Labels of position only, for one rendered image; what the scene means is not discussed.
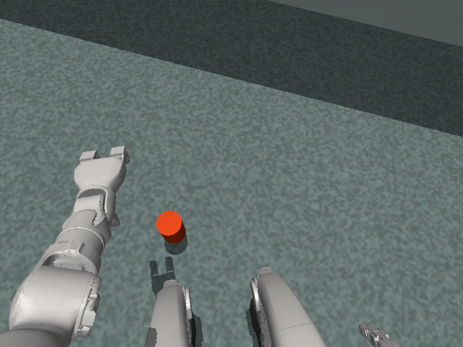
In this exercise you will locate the left robot hand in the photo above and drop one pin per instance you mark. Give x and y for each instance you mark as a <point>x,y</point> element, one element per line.
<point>109,172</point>

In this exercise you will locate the right robot foot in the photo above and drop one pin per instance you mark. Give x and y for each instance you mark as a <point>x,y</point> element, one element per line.
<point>255,323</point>

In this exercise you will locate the can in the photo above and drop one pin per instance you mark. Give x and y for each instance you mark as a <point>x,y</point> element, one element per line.
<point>171,227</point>

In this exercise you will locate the right robot hand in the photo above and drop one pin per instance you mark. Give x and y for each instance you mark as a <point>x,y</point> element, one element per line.
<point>377,337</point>

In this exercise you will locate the left robot arm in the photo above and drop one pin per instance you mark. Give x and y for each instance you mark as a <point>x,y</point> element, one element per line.
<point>58,300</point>

